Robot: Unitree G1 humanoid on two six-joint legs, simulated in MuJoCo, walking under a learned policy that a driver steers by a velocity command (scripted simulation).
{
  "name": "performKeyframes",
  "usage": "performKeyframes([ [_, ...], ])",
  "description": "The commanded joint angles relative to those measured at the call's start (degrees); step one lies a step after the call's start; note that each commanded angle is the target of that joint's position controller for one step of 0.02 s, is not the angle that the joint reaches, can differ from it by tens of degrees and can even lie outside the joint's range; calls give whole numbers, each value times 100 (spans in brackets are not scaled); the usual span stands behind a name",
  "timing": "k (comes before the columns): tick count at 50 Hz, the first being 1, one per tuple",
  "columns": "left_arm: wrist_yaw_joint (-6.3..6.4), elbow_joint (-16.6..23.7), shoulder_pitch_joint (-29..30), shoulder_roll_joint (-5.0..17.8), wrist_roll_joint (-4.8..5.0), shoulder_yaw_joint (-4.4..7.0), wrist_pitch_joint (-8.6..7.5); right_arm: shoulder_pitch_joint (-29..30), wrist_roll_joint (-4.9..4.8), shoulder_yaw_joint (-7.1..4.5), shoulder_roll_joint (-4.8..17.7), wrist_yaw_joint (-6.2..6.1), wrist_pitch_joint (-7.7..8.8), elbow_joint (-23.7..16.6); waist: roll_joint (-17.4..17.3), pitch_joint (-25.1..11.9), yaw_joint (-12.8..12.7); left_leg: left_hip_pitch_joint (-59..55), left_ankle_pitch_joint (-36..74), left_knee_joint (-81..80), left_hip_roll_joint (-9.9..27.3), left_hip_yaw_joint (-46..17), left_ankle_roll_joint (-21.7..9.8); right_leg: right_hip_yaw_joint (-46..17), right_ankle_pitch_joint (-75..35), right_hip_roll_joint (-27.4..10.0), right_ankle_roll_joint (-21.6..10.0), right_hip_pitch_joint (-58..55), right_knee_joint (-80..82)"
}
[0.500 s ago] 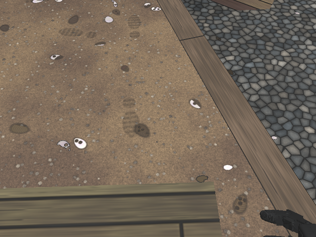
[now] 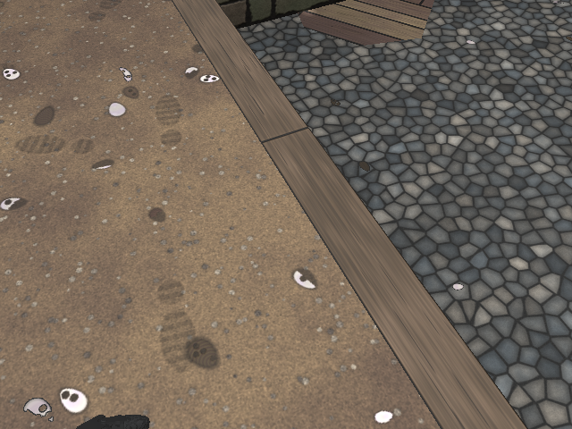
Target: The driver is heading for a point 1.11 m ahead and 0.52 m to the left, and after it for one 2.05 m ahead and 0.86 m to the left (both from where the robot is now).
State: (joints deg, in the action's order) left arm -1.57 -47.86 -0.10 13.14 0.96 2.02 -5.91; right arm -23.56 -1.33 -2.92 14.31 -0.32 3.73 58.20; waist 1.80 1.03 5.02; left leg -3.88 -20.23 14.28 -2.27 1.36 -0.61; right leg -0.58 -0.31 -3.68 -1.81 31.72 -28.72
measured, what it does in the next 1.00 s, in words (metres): walks ahead, turning left: right foot, then left foot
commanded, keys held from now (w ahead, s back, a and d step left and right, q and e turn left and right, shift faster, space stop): w+q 1.00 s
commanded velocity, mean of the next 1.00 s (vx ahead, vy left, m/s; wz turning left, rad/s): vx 0.50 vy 0.00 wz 0.51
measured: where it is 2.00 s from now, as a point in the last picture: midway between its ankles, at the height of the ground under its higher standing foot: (88, 271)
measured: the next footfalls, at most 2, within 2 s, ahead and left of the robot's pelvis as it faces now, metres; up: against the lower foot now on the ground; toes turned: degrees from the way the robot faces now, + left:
right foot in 0.04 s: +0.20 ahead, -0.13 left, +0.00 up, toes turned +0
left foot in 0.58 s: +0.44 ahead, +0.17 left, +0.00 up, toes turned +22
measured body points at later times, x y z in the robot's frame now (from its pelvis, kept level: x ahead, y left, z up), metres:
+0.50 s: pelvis +0.26 +0.00 +0.00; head +0.29 +0.02 +0.45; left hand +0.20 +0.27 -0.14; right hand +0.51 -0.18 -0.10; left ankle +0.39 +0.17 -0.70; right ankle +0.16 -0.13 -0.73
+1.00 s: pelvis +0.52 +0.12 +0.01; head +0.54 +0.16 +0.46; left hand +0.60 +0.45 -0.08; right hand +0.70 -0.11 -0.10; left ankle +0.40 +0.15 -0.73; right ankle +0.76 +0.08 -0.69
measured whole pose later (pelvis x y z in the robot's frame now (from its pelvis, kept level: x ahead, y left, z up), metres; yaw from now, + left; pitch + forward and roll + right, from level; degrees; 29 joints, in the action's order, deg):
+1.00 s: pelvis +0.52 +0.12 +0.01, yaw +33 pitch +2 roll -1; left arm -0.7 -42.3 0.5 15.3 0.4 3.6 -6.0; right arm -20.4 -1.4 -4.8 15.3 -0.7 3.1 45.8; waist 2.6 1.1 5.0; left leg 5.3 -18.5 22.3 -5.9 -9.4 -4.6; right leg -4.6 -2.6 -1.9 2.4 34.2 -29.9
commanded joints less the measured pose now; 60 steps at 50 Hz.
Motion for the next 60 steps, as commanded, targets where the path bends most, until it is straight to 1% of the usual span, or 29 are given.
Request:
performKeyframes([
  [1, 30, 42, -1083, 1081, -2, 404, -134, 232, 14, -173, 934, -40, -31, -318, -542, -557, -1033, 518, 3789, 1464, 1299, -695, -715, 94, 271, 208, -291, -1896, 202],
  [2, 90, -138, -2159, 1525, -93, 532, -129, 219, 112, -55, 641, -33, -25, -492, -57, -1514, -1385, 1605, 2622, 3180, 884, -404, -503, -866, 294, -758, -642, -3706, -35],
  [3, 68, -314, -2574, 1886, -94, 613, -69, -678, 36, 165, -213, 8, 74, -486, 1590, -2395, -1003, 3803, -881, 5140, -73, -183, -125, -3387, 1284, -2127, -1492, -5696, 516],
  [4, 56, -264, -2543, 1249, -38, 459, -57, -454, -105, 18, 443, 14, 137, -401, 1093, -2328, -1170, 4304, -1238, 5928, 174, -945, -166, -3882, 1961, -2016, -1381, -5452, 967],
  [5, 76, -165, -2000, 966, -44, 367, -74, 103, -211, -106, 808, 0, 169, -585, 793, -1373, -1097, 4657, -762, 6109, 428, -898, -237, -2953, 1817, -1851, -1086, -4647, 1084],
  [7, 64, -86, -1222, 632, -114, 279, -91, 572, -116, -178, 716, -77, 136, -676, 284, -527, -798, 4286, 85, 5697, 851, -773, -228, -1682, 950, -1449, -843, -3153, 1478],
  [9, 60, -146, -1039, 460, -185, 256, -121, 390, -119, -226, 470, -59, -14, -662, 428, -290, -526, 3784, 424, 5429, 1035, -787, -246, -939, 627, -1214, -757, -2522, 1816],
  [11, 101, -217, -1069, 573, -178, 300, -156, 535, -105, -231, 303, -49, -138, -774, 271, -71, -442, 3899, 592, 5240, 1082, -739, -226, -509, 225, -1238, -842, -2315, 2019],
  [17, 270, -291, -1239, 864, -190, 412, -93, 1372, -26, -222, 241, 89, -170, -1141, 93, 223, -545, 4340, 1979, 3632, 1019, -598, -110, 576, -370, -1113, -775, -2599, 2198],
  [23, 315, -428, -1811, 1045, -31, 495, 63, 2439, 0, -124, 183, 303, -162, -1643, 19, 537, -887, 4456, 1879, 2510, 873, 19, -297, 1128, -639, -1343, -690, -3473, 1955],
  [26, 318, -367, -1672, 1295, 26, 559, 174, 2350, -8, -230, 437, 374, -182, -1805, 231, 265, -625, 3854, 1081, 2341, 498, 413, -555, 1365, -2625, -1412, -509, -3816, 1149],
  [28, 326, -293, -1466, 1421, 79, 574, 266, 1257, -51, -447, 792, 354, -198, -1597, 303, -400, 56, 2300, 936, 2070, -16, 709, -846, 1560, -3922, -1228, -321, -3582, -494],
  [29, 337, -237, -1465, 1349, 46, 531, 265, 278, -58, -668, 1199, 260, -221, -1323, 49, -910, 504, 650, 1186, 1775, -85, 367, -1083, 1615, -3062, -994, -63, -2612, -1970],
  [30, 296, 30, -1790, 606, -210, 317, 174, -7, -75, -811, 1878, 157, -233, -1233, -1434, -1260, 106, -1184, 952, 1549, 1367, -2285, -1840, 1476, 1617, -190, 299, -212, -4086],
  [31, 220, 246, -1692, 523, -64, 214, -100, -43, 16, -708, 1830, 202, -122, -1457, -1345, -2182, -4, -2010, -148, 403, 2195, -5039, -2585, -22, 3644, 587, 336, 998, -5175],
  [32, 162, 411, -906, 922, 191, 311, -264, 22, 73, -569, 1359, 244, -38, -1419, -720, -1593, 245, -1746, 132, 75, 2088, -4470, -2189, -424, 3159, 294, 183, 1638, -5289],
  [33, 161, 449, -783, 907, 204, 295, -339, 322, 48, -507, 1144, 242, 26, -1431, -564, -1005, 55, -1013, 612, 133, 1883, -3619, -1972, -387, 2606, 39, 53, 1680, -4874],
  [34, 218, 326, -861, 921, 48, 323, -342, 801, 22, -441, 921, 234, 50, -1534, -188, -665, -233, -134, 1188, 155, 1608, -2927, -1764, -402, 2200, -210, 63, 1252, -4381],
  [36, 236, 283, -1051, 1015, -85, 407, -193, 1212, 82, -354, 702, 188, 64, -1691, -316, -481, -573, 913, 1959, -46, 1297, -2297, -1630, -434, 1818, -418, 167, 435, -3762],
  [41, 260, 589, -381, 707, -177, 329, -8, 762, 31, -425, 1026, -6, 80, -1610, -384, -167, -448, 1507, 2588, -223, 982, -1679, -1525, -236, 688, -198, 530, 480, -2136],
  [48, 90, 1052, 626, 681, -35, 267, -101, 237, -21, -403, 1004, -59, -8, -1493, -736, -28, -35, 1449, 1792, 274, 910, -1904, -1154, -252, -443, 300, 436, -88, -150],
  [51, 13, 1141, 506, 862, -1, 324, -178, 219, -24, -410, 1002, -118, -64, -1534, -864, -91, -165, 1062, 1803, 759, 1107, -2398, -1065, -331, 108, 366, 288, -371, 164],
  [53, 40, 1004, -280, 1057, -26, 440, -238, 422, 6, -377, 914, -114, -101, -1660, -948, -402, -612, 1149, 2322, 1429, 851, -2406, -878, -167, 301, 403, 46, -1472, 487],
  [54, 83, 933, -1088, 1297, -141, 522, -271, 540, 54, -266, 640, -71, -83, -1785, -765, -1116, -987, 1651, 2182, 2659, 545, -2095, -691, -678, 339, -231, -305, -2870, 271],
  [55, 137, 849, -1923, 1757, -245, 636, -229, -63, 34, -148, 250, -84, -48, -1912, 449, -2099, -940, 3404, 393, 4694, -207, -1324, -242, -2680, 714, -1596, -1066, -5076, 307],
  [56, 70, 685, -2119, 1632, -116, 618, -166, -413, -88, -114, 459, -72, -13, -1982, 1738, -2300, -815, 4752, -1490, 5849, -167, -1135, -114, -4625, 2067, -2238, -1543, -5584, 908],
  [57, 78, 813, -1814, 1059, -46, 473, -122, -57, -123, -247, 1006, -65, -44, -1900, 911, -1418, -927, 5155, -1049, 6332, 214, -1242, -66, -4006, 2868, -1993, -1279, -4874, 1087],
  [58, 102, 851, -1528, 834, -57, 400, -55, 484, -47, -288, 1132, -54, -88, -2001, 377, -805, -950, 5090, -559, 6329, 416, -1016, -41, -3050, 2609, -1723, -1017, -4038, 1162],
  [60, 96, 819, -1065, 663, -124, 316, -9, 818, 40, -321, 961, -9, -153, -2143, 254, -139, -640, 4634, -68, 5801, 752, -936, -44, -1924, 1573, -1270, -850, -2680, 1501],
])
